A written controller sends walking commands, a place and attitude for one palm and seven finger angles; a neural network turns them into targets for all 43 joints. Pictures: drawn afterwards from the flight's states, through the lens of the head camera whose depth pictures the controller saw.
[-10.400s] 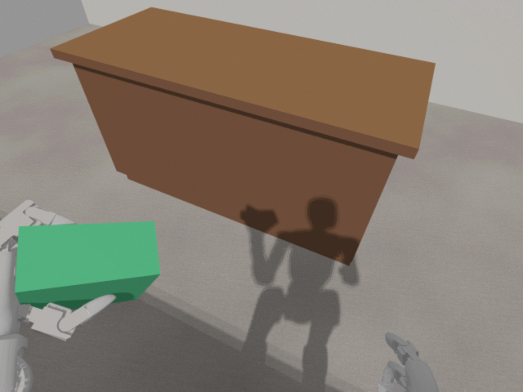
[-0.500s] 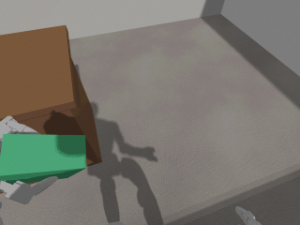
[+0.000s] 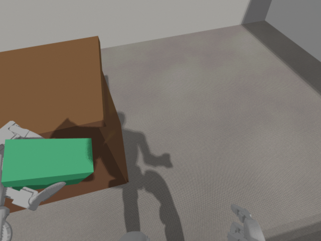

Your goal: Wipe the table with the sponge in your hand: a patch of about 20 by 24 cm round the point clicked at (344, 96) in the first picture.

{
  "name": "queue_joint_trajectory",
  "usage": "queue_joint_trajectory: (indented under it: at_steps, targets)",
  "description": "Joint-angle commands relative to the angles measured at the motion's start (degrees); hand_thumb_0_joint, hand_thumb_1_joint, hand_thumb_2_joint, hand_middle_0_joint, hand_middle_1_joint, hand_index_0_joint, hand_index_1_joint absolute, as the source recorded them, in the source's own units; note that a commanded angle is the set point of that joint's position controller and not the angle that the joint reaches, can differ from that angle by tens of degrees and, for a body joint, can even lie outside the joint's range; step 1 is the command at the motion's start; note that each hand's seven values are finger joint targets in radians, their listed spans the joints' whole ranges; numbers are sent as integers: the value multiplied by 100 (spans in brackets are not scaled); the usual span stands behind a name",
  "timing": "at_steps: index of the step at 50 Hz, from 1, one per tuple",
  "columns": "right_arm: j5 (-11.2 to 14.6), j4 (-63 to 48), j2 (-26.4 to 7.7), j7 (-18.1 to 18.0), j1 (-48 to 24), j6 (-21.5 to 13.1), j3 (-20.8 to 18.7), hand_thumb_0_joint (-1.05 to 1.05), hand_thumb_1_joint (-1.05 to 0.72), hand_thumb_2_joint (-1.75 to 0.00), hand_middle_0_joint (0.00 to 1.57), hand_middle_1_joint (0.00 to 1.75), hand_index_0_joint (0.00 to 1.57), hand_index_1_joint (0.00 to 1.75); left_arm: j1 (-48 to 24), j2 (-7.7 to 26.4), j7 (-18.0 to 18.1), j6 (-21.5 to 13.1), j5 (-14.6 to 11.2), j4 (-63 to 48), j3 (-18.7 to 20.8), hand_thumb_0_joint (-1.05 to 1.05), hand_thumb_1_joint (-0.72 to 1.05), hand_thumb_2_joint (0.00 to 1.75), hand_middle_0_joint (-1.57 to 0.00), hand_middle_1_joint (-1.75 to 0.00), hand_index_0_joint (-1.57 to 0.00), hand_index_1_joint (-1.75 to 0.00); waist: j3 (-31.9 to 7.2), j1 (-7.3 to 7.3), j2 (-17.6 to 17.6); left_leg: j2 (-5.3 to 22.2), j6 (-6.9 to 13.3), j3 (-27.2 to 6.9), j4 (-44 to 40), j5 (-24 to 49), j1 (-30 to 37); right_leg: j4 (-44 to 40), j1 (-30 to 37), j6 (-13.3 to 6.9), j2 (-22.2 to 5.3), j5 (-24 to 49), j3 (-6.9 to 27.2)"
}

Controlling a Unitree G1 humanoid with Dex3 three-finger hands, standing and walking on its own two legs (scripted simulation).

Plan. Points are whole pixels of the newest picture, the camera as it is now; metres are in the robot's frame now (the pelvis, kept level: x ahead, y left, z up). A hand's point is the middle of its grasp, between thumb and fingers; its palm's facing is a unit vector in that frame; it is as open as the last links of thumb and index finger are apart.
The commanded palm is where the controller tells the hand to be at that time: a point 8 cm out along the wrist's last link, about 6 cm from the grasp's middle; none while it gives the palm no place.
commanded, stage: take the last steps up to it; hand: left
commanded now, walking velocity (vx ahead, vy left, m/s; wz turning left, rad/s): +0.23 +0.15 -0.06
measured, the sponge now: (61, 165) +0.23 +0.20 +0.14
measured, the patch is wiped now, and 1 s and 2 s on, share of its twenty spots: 0.00 0.00 0.00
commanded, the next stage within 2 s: come to a stop and stand still in 0.36 s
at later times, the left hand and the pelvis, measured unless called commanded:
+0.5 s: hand (26, 112) +0.32 +0.30 +0.18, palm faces +0.28 -0.81 -0.52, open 10.5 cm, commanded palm +0.27 +0.35 +0.18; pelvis +0.09 +0.09 +0.00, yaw -4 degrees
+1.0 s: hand (5, 114) +0.33 +0.35 +0.18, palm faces +0.35 -0.84 -0.42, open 10.4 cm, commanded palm +0.28 +0.38 +0.18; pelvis +0.09 +0.12 +0.00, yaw -5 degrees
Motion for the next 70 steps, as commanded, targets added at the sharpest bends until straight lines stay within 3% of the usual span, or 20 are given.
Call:
queue_joint_trajectory:
  at_steps: [1, 6, 9, 10, 11, 12, 14, 19, 26, 28, 29, 30, 39, 42, 45, 50, 55, 57, 63, 70]
  targets:
    - [-12, -985, -591, -56, -451, -151, -226, 0, -90, -90, 20, 30, 20, 30, -410, 1040, 138, -403, -7, -1155, 702, 0, 10, 130, -120, -160, -120, -160, -469, -90, -1098, 463, -35, -103, -991, 399, -557, -1296, 712, -601, -1543, 2868, 1085]
    - [-58, -1180, -543, -116, -423, -355, -319, 0, -90, -90, 20, 30, 20, 30, -472, 1160, 315, -318, 39, -2018, 686, 0, 10, 130, -120, -160, -120, -160, -870, 95, -1329, 11, 66, 706, -2820, 696, 654, -863, 1010, -512, -1373, 3375, 951]
    - [-40, -1219, -650, -196, -212, -376, -445, 0, -90, -90, 20, 30, 20, 30, -499, 1269, 383, -307, 63, -2358, 861, 0, 10, 130, -120, -160, -120, -160, -1273, -78, -658, -127, 72, 904, -3910, 1520, 1876, 233, 808, -187, -982, 3166, 605]
    - [0, -1239, -756, -221, -114, -384, -519, 0, -90, -90, 20, 30, 20, 30, -355, 1263, 393, -338, 44, -2413, 877, 0, 10, 130, -120, -160, -120, -160, -1532, -155, 213, 340, 254, 354, -3998, 1946, 2747, 1248, 188, 10, -705, 2314, 395]
    - [9, -1264, -872, -196, -79, -388, -582, 0, -90, -90, 20, 30, 20, 30, -293, 1181, 404, -398, 37, -2636, 858, 0, 10, 130, -120, -160, -120, -160, -1692, -120, 1566, 1482, 826, -1065, -3905, 3579, 3591, 2426, -1153, 248, -99, -650, 102]
    - [22, -1336, -845, -152, -14, -416, -582, 0, -90, -90, 20, 30, 20, 30, -204, 1301, 428, -430, 119, -2510, 894, 0, 10, 130, -120, -160, -120, -160, -1591, -78, 1528, 2032, 1274, -1801, -4126, 4119, 3406, 3430, -1589, 182, 129, -2063, 396]
    - [-1, -1191, -796, -145, -153, -411, -520, 0, -90, -90, 20, 30, 20, 30, -86, 1513, 400, -363, 5, -2214, 1163, 0, 10, 130, -120, -160, -120, -160, -1265, -123, 1271, 2065, 1524, -1677, -4232, 3287, 2798, 3789, -1958, 190, -179, -1750, 678]
    - [89, -1101, -760, -33, -96, -566, -442, 0, -90, -90, 20, 30, 20, 30, 494, 1079, 259, -289, -112, -2254, 934, 0, 10, 130, -120, -160, -120, -160, -1028, -100, 1199, 1444, 1047, -284, -4216, 3292, 2178, 2080, -1451, 280, -76, -477, 207]
    - [66, -1148, -750, -219, -80, -412, -245, 0, -90, -90, 20, 30, 20, 30, 186, 1159, 229, 35, -158, -1478, 919, 0, 10, 130, -120, -160, -120, -160, -1080, -85, 87, 1404, 498, -34, -3357, 3434, 1879, -489, 162, 232, 212, 899, 64]
    - [83, -1222, -641, -215, -67, -301, -166, 0, -90, -90, 20, 30, 20, 30, -72, 1310, 247, 66, -111, -1431, 977, 0, 10, 130, -120, -160, -120, -160, -1416, -208, -767, 803, 153, 316, -2183, 2605, 1015, -525, 1242, -123, -703, 4257, 1237]
    - [72, -1288, -582, -203, -138, -355, -124, 0, -90, -90, 20, 30, 20, 30, -174, 1259, 258, 45, -130, -1341, 960, 0, 10, 130, -120, -160, -120, -160, -1373, -217, -1136, 193, -94, 337, -1706, 717, 485, -441, 1531, -567, -1286, 6181, 1912]
    - [137, -1285, -600, -144, -228, -382, -152, 0, -90, -90, 20, 30, 20, 30, -228, 970, 222, 115, -173, -1048, 725, 0, 10, 130, -120, -160, -120, -160, -1238, -177, -1647, 51, -150, -13, -1265, -694, 309, -606, 1308, -794, -1672, 6274, 2162]
    - [-54, -1329, -547, -307, -290, -155, -100, 0, -90, -90, 20, 30, 20, 30, 77, 1178, 422, 41, -56, -2284, 837, 0, 10, 130, -120, -160, -120, -160, -1198, -62, -600, -68, -82, 33, -3145, 843, 1196, -589, 854, -402, -985, 3421, 1069]
    - [-27, -1414, -799, -354, -249, -136, -229, 0, -90, -90, 20, 30, 20, 30, 109, 1212, 419, 24, -94, -2331, 857, 0, 10, 130, -120, -160, -120, -160, -1000, -16, 502, 891, 189, -852, -4073, 2697, 1583, -76, 197, 76, -212, 1176, 752]
    - [-103, -1384, -723, -328, -204, -231, -210, 0, -90, -90, 20, 30, 20, 30, 6, 1207, 319, -57, -63, -1924, 910, 0, 10, 130, -120, -160, -120, -160, -431, 10, 1377, 1531, 629, -1362, -4846, 2298, 542, 930, 148, 192, 174, -827, 635]
    - [9, -1239, -824, -225, 60, -487, -271, 0, -90, -90, 20, 30, 20, 30, -513, 706, 247, -45, -8, -1564, 306, 0, 10, 130, -120, -160, -120, -160, -861, -105, 809, 1237, 477, -736, -4091, 3246, 1744, -191, 50, 277, 273, 8, 542]
    - [-7, -1223, -813, -194, -105, -498, -204, 0, -90, -90, 20, 30, 20, 30, -690, 881, 265, 30, 22, -1608, 327, 0, 10, 130, -120, -160, -120, -160, -1055, -137, 219, 796, 144, -511, -3738, 2098, 1212, -769, 758, 129, -139, 1900, 923]
    - [28, -1245, -747, -192, -121, -455, -225, 0, -90, -90, 20, 30, 20, 30, -526, 863, 234, 112, -71, -1554, 327, 0, 10, 130, -120, -160, -120, -160, -1025, -105, -491, 436, 26, -264, -3450, 1285, 1253, -945, 377, -33, -383, 1437, 1268]
    - [-27, -1329, -649, -283, -313, -294, -127, 0, -90, -90, 20, 30, 20, 30, -263, 1142, 273, 81, -151, -1732, 737, 0, 10, 130, -120, -160, -120, -160, -483, -79, -82, 474, 130, -482, -3885, 180, 1143, -1273, -408, -20, -258, -533, 1253]
    - [24, -1259, -723, -327, -163, -411, -154, 0, -90, -90, 20, 30, 20, 30, -280, 780, 246, 2, -97, -1220, 476, 0, 10, 130, -120, -160, -120, -160, -559, -63, 273, 718, 234, -723, -4480, -3, 727, -801, 267, 135, 139, 115, 885]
